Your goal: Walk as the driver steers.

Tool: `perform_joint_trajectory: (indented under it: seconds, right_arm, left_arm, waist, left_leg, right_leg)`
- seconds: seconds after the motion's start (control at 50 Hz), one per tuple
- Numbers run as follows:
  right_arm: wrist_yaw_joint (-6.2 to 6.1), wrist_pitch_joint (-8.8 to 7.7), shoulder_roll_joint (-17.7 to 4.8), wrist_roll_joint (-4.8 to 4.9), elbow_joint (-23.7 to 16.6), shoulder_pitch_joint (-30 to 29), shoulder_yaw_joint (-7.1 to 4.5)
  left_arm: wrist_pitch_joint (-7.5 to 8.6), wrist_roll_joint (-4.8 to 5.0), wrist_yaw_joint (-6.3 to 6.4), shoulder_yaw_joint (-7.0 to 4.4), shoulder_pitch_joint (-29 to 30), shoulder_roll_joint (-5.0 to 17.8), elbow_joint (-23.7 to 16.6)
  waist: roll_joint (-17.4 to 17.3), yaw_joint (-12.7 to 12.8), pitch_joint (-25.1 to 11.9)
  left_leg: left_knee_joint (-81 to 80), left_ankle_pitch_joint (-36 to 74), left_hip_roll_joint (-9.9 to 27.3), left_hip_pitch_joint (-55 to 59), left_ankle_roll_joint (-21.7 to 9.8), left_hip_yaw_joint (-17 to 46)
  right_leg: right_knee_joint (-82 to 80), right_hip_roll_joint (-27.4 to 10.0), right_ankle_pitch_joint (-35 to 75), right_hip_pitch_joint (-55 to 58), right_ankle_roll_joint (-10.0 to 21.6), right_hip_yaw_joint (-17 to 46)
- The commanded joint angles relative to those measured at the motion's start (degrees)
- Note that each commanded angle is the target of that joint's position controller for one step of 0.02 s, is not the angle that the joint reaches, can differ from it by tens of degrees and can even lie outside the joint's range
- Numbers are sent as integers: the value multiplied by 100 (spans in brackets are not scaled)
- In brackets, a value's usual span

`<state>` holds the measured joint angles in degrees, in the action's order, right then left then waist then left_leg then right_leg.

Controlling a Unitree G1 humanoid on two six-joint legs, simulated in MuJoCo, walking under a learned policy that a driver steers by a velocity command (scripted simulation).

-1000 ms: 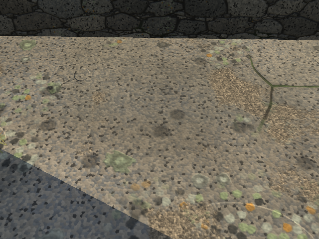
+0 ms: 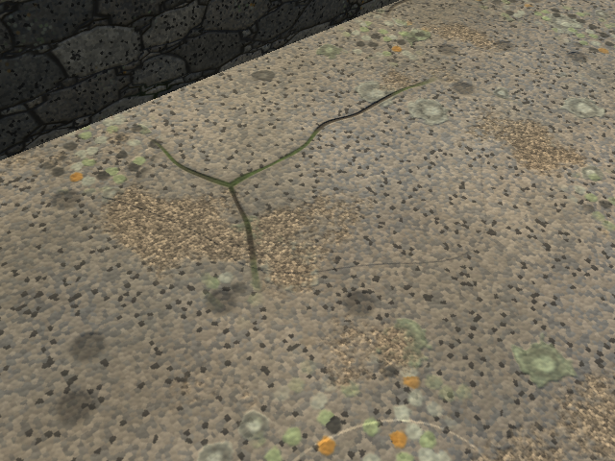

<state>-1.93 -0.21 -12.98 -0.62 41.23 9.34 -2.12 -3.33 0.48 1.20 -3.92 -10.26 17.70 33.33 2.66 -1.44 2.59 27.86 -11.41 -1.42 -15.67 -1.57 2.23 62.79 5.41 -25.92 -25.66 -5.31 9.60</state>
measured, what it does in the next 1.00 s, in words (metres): walks ahead: right foot, then left foot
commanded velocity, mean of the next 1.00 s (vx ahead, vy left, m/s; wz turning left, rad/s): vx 0.26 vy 0.00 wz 0.17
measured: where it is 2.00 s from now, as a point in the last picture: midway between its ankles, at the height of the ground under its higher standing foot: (311, 314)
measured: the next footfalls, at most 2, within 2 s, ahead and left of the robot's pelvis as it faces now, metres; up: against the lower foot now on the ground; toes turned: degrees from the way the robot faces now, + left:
right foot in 0.16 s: +0.01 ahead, -0.14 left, +0.00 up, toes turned +3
left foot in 0.52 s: +0.03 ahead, +0.13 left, +0.00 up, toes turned +16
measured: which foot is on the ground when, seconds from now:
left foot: down 0.00-0.28, up 0.30-0.50, down 0.52-1.00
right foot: up 0.00-0.14, down 0.16-0.52, up 0.54-1.00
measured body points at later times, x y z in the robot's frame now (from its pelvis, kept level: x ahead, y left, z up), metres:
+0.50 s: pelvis -0.01 +0.01 -0.02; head +0.01 +0.04 +0.43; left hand +0.09 +0.31 -0.12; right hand +0.17 -0.25 -0.10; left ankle -0.01 +0.12 -0.73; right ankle -0.03 -0.15 -0.74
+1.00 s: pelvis +0.11 +0.06 +0.01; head +0.10 +0.07 +0.46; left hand +0.19 +0.36 -0.09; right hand +0.24 -0.19 -0.10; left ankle -0.01 +0.12 -0.74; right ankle +0.31 -0.08 -0.63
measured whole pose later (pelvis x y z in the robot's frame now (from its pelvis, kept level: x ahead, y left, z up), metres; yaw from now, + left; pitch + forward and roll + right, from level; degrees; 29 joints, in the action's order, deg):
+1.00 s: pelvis +0.11 +0.06 +0.01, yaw +11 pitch +2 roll -1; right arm -0.1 -5.8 -15.8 -1.5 42.1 20.5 -1.6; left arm 2.4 2.0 -0.8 -4.3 -16.0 16.4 40.0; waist 0.2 -1.7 -4.2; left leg 13.2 -17.1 -0.7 1.9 -2.3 -4.7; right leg 60.7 -3.2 4.2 -48.9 -2.9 4.5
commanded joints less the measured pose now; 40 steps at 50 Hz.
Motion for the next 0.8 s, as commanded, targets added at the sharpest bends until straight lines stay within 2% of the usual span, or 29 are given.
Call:
perform_joint_trajectory:
  seconds: [0.02, 0.04, 0.08, 0.12, 0.14, 0.16, 0.18, 0.2, 0.22, 0.26, 0.3, 0.32, 0.34, 0.36, 0.38, 0.42, 0.46, 0.48, 0.5, 0.52, 0.54, 0.56, 0.58, 0.6, 0.62, 0.66, 0.7, 0.76, 0.8]
  right_arm:
    - [-15, 9, -603, 8, -429, -394, -81]
    - [-10, 36, -688, 0, -388, -237, -104]
    - [0, 78, -876, -4, -316, 20, -153]
    - [-6, 89, -861, 96, -273, 13, -133]
    - [-3, 55, -839, 139, -191, 188, -127]
    - [20, -28, -773, 94, -158, 256, -99]
    - [68, -134, -678, 17, -217, 319, -87]
    - [111, -192, -576, -22, -168, 62, -50]
    - [118, -186, -697, 40, -288, -337, -89]
    - [92, -101, -794, 144, -420, -551, -168]
    - [129, -30, -770, 171, -531, -437, -217]
    - [163, -2, -723, 153, -568, -365, -232]
    - [193, 29, -732, 149, -625, -380, -268]
    - [227, 76, -699, 148, -662, -353, -289]
    - [250, 143, -632, 167, -650, -201, -283]
    - [307, 239, -567, 175, -643, -45, -239]
    - [382, 273, -679, 212, -692, 94, -282]
    - [409, 277, -729, 231, -689, 265, -321]
    - [402, 270, -820, 238, -631, 509, -394]
    - [329, 238, -1090, 191, -591, 795, -526]
    - [201, 169, -2022, 144, -794, 923, -727]
    - [278, -19, -1999, -28, -858, 1311, -662]
    - [308, -164, -1667, 26, -788, 1396, -581]
    - [258, -231, -1422, 174, -743, 1269, -495]
    - [192, -227, -1354, 201, -780, 1004, -428]
    - [102, -241, -1229, 87, -804, 753, -326]
    - [77, -322, -1152, 34, -720, 880, -292]
    - [99, -439, -1145, 39, -616, 1042, -246]
    - [124, -498, -1162, 5, -559, 1109, -224]
  left_arm:
    - [104, 1, 13, 62, 209, -33, -399]
    - [122, 8, 12, 84, 285, -77, -384]
    - [154, 56, 27, 32, 199, 80, -261]
    - [183, 49, 40, 11, -197, 104, 9]
    - [195, -7, 46, 13, -268, 155, 80]
    - [212, -101, 69, 9, -270, 311, 36]
    - [234, -165, 57, -67, -263, 614, 120]
    - [274, -211, 4, 2, -303, 206, 171]
    - [290, -227, 5, -5, -289, 183, 123]
    - [292, -179, 98, -124, -400, 476, 123]
    - [288, -166, 191, -191, -583, 649, 125]
    - [299, -169, 236, -188, -438, 615, 44]
    - [328, -184, 269, -173, -318, 574, -46]
    - [367, -184, 292, -166, -217, 548, -83]
    - [396, -124, 293, -188, 2, 591, -109]
    - [401, -39, 255, -250, 326, 716, -136]
    - [335, -28, 212, -286, 317, 756, -100]
    - [306, 3, 192, -286, 319, 720, -89]
    - [297, 38, 177, -267, 219, 608, -43]
    - [306, 14, 141, -223, -184, 395, 75]
    - [302, -272, 130, -95, -150, -4, -202]
    - [395, -206, 128, -68, 267, 69, -451]
    - [496, 5, 82, -111, 499, 323, -445]
    - [584, 107, 33, -157, 645, 486, -420]
    - [624, 68, 34, -196, 649, 526, -305]
    - [714, -14, -35, -212, 437, 441, -174]
    - [792, -33, -93, -188, 238, 296, 49]
    - [744, 39, -59, -127, 281, 182, 126]
    - [717, 78, -50, -103, 330, 198, 90]
  waist:
    - [-1217, 67, -526]
    - [-1360, -47, -561]
    - [-1421, -157, -606]
    - [-1232, 42, -577]
    - [-1117, 56, -543]
    - [-805, 43, -637]
    - [79, -159, -736]
    - [207, 46, -787]
    - [164, 194, -519]
    - [410, 293, -180]
    - [904, 299, -113]
    - [1133, 282, -187]
    - [1096, 319, -195]
    - [809, 281, -187]
    - [547, 151, -196]
    - [421, 95, -297]
    - [520, 127, -471]
    - [475, 56, -553]
    - [267, -13, -636]
    - [-493, -42, -661]
    - [-2295, 118, -568]
    - [-2080, -220, -1475]
    - [-1373, -342, -1297]
    - [-1029, -289, -910]
    - [-783, -159, -643]
    - [-1036, 57, -451]
    - [-978, 40, -506]
    - [-947, -42, -282]
    - [-1025, -102, -131]
  left_leg:
    - [-890, 487, 884, 697, -884, 1014]
    - [-870, 483, 923, 781, -929, 1079]
    - [-751, 586, 1102, 913, -1035, 1337]
    - [-636, 674, 1110, 714, -932, 1390]
    - [-637, 689, 1063, 465, -762, 1379]
    - [-537, 635, 999, 112, -511, 1257]
    - [-406, 300, 563, -62, -244, 648]
    - [-291, -21, 334, 55, -39, 391]
    - [-73, -131, 176, -236, 0, 321]
    - [395, 111, 15, -858, -58, 270]
    - [1162, -183, -69, -1408, -1, 40]
    - [1813, -1081, 1, -1596, 56, -90]
    - [2572, -1825, 160, -1858, 128, -114]
    - [3092, -2102, 361, -2051, 195, -22]
    - [3101, -2022, 534, -2029, 250, 15]
    - [2632, -1477, 621, -1487, 306, -240]
    - [2028, -1059, 440, -969, 303, -614]
    - [1517, -685, 311, -641, 250, -787]
    - [930, -280, 91, -161, 128, -867]
    - [133, 517, 8, 491, -140, -346]
    - [-306, 2858, 1526, 1372, -962, 2372]
    - [-990, 806, 2124, 1748, -2042, 4081]
    - [-1397, -2187, 2094, 1886, -1946, 4096]
    - [-1561, -3817, 2002, 1620, -1625, 3948]
    - [-1559, -3821, 1908, 1220, -1355, 3647]
    - [-1720, -3236, 1450, 529, -1094, 2809]
    - [-1781, -2475, 1225, 614, -978, 2172]
    - [-1908, -2161, 1334, 965, -938, 1746]
    - [-2018, -2090, 1499, 1064, -949, 1590]
  right_leg:
    - [-1166, -440, 25, 112, -115, -542]
    - [-1707, -505, -124, 321, -105, -643]
    - [-2520, -508, -137, 601, -51, -750]
    - [-3840, -465, 955, 1186, 132, -856]
    - [-4236, -518, 1471, 1543, 293, -703]
    - [-4139, -811, 1989, 1979, 471, -370]
    - [-3580, -993, 2295, 1891, 720, -227]
    - [-3652, -907, 1666, 1698, 808, -337]
    - [-3737, -892, 1237, 1569, 812, -342]
    - [-3890, -1095, 1091, 1467, 886, -192]
    - [-4165, -1832, 1687, 1560, 1284, 341]
    - [-4218, -2294, 2205, 1572, 1571, 628]
    - [-4252, -2689, 2874, 1595, 1836, 803]
    - [-4200, -2849, 3392, 1648, 1936, 753]
    - [-4140, -2763, 3499, 1637, 1811, 445]
    - [-3980, -2402, 3623, 1424, 1513, -279]
    - [-3717, -2226, 3532, 1402, 1378, -736]
    - [-3434, -2170, 3330, 1365, 1268, -948]
    - [-2949, -2037, 2941, 1207, 1078, -1198]
    - [-1843, -1670, 2047, 738, 713, -1606]
    - [158, -828, -1016, -1145, 72, -1710]
    - [1149, -321, -1477, -1878, 89, -485]
    - [1262, -571, -945, -2347, 294, -215]
    - [1038, -764, -419, -2562, 499, -296]
    - [765, -897, 29, -2410, 548, -385]
    - [279, -940, 932, -1719, 508, -575]
    - [73, -900, 1657, -1614, 437, -787]
    - [-110, -1003, 2266, -2300, 351, -810]
    - [-116, -1080, 2507, -2686, 269, -713]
